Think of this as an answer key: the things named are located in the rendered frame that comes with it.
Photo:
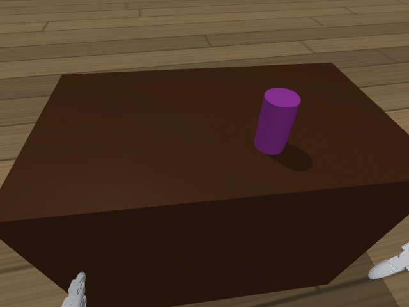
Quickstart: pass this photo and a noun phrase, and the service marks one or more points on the left robot hand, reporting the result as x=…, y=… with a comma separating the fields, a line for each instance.
x=76, y=297

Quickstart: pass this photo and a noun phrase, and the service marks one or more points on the can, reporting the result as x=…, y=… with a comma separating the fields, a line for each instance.
x=277, y=115

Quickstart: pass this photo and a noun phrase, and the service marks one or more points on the right robot hand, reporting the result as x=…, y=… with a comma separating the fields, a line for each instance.
x=391, y=266

